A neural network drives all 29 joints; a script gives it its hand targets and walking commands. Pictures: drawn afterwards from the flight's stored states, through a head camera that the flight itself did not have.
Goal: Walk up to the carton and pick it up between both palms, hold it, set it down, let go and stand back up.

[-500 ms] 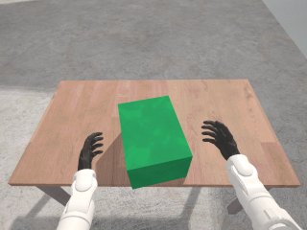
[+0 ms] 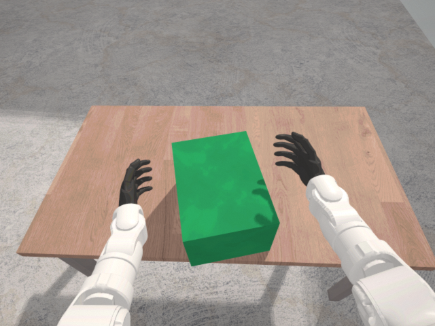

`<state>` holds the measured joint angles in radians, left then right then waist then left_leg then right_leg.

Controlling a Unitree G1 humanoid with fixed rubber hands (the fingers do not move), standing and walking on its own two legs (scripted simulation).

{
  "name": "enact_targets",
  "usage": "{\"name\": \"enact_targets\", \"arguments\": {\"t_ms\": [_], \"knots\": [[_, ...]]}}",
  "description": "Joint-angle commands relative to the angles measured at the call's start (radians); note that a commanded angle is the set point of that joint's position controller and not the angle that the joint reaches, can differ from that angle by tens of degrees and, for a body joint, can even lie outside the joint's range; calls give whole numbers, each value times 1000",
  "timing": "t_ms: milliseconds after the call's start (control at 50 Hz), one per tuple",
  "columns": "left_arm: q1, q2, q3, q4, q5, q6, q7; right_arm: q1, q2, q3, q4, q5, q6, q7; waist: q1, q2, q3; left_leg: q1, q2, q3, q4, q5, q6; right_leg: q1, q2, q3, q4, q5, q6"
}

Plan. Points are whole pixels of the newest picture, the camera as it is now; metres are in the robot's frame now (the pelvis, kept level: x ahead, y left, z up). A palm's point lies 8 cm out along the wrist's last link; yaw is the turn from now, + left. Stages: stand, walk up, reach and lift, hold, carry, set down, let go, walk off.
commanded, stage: reach and lift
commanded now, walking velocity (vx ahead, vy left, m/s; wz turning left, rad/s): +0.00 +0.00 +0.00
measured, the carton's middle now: (219, 195) +0.43 +0.02 -0.10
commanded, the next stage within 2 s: none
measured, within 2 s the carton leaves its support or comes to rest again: neither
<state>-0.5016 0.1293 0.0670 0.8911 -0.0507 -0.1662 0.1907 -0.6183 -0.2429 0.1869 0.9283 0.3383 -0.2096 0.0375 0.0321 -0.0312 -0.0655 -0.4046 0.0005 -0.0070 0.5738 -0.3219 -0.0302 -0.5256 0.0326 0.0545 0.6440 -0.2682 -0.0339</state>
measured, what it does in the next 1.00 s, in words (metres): lowers itself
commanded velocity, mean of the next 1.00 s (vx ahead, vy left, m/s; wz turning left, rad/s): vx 0.00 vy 0.00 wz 0.00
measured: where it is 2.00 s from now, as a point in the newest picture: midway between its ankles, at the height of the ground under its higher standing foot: outside the picture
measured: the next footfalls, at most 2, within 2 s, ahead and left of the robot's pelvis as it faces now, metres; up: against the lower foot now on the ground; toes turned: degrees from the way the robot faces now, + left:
none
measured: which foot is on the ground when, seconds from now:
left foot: down 0.00-1.00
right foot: down 0.00-1.00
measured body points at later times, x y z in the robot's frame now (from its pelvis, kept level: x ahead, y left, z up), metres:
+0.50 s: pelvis -0.01 +0.01 -0.01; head +0.07 +0.00 +0.44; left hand +0.38 +0.21 +0.00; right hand +0.43 -0.14 +0.03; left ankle -0.03 +0.15 -0.72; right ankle +0.03 -0.09 -0.73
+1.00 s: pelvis -0.02 +0.02 -0.05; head +0.14 +0.00 +0.37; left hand +0.40 +0.20 -0.10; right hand +0.44 -0.14 -0.08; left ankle -0.03 +0.15 -0.72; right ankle +0.03 -0.09 -0.73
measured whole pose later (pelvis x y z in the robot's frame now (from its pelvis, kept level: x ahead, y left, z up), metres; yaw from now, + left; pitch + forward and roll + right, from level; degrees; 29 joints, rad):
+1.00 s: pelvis -0.02 +0.02 -0.05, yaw +0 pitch +36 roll +1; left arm -0.76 0.10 0.11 1.29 -0.13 -0.49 0.19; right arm -0.83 -0.24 0.20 1.20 0.37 -0.38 0.01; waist 0.04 0.01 -0.31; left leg -1.13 0.00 -0.01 0.88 -0.38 -0.03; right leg -1.21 0.04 0.05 0.85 -0.27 -0.01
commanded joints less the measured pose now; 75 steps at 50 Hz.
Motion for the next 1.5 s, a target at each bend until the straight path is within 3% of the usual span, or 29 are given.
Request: {"name": "enact_targets", "arguments": {"t_ms": [0,120,280,400,520,600,680,860,940,1040,1120,1260,1320,1420,1480], "knots": [[-528,161,84,-121,-128,-103,1,-569,-187,-15,-32,88,-69,-41,164,42,-718,-162,-19,80,-1,475,-62,482,8,0,-19,619,21],[-564,152,99,-55,-109,-101,-3,-648,-177,21,38,111,-79,-50,176,59,-760,-165,-20,83,26,559,-77,453,14,-15,-4,683,25],[-555,113,93,47,-99,-128,-11,-669,-148,30,139,111,-108,-49,172,84,-776,-140,-6,73,79,630,-92,324,29,-42,7,622,16],[-576,100,84,126,-130,-212,-10,-679,-121,28,185,87,-137,-35,173,61,-792,-188,7,71,117,570,-85,196,31,-55,38,477,14],[-643,99,42,202,-200,-319,-4,-716,-110,-1,166,52,-170,-18,155,50,-859,-235,18,71,150,438,-74,5,34,-77,74,262,13],[-703,99,13,228,-236,-363,6,-744,-118,-29,142,29,-183,-9,144,63,-935,-245,22,72,174,351,-74,-129,38,-95,97,130,10],[-728,82,-7,236,-244,-387,12,-745,-124,-54,131,3,-199,-6,135,81,-1031,-239,26,70,219,334,-84,-231,48,-116,135,79,5],[-634,55,78,234,-183,-419,0,-706,-110,-46,86,-22,-261,-18,179,48,-1203,-245,15,87,337,498,-87,-227,61,-116,221,218,26],[-567,32,122,215,-140,-436,-17,-672,-70,-27,46,-36,-302,-35,185,12,-1239,-310,2,92,380,579,-80,-107,52,-90,265,404,43],[-505,0,169,186,-68,-462,-44,-632,-4,-17,33,-81,-355,-55,169,-32,-1204,-439,-17,88,400,621,-70,81,34,-50,318,682,72],[-490,-29,217,178,-4,-483,-56,-587,57,-17,66,-135,-386,-63,151,-60,-1115,-621,-25,87,336,515,-41,227,-3,-15,339,827,96],[-486,-155,227,109,105,-517,-56,-532,184,-79,177,-252,-432,-70,112,43,-1098,-510,-15,63,338,618,-64,143,12,-35,314,769,80],[-478,-226,225,74,158,-521,-55,-521,253,-106,205,-318,-445,-68,114,82,-1105,-409,-12,61,368,714,-80,73,35,-50,291,706,66],[-497,-381,162,78,197,-517,-56,-535,397,-134,243,-415,-455,-53,111,105,-1107,-306,-1,48,397,790,-94,-24,66,-72,247,616,30],[-504,-391,167,107,233,-517,-45,-532,423,-164,240,-480,-457,-58,115,82,-1106,-280,-2,51,406,774,-93,-26,70,-74,235,597,24]]}}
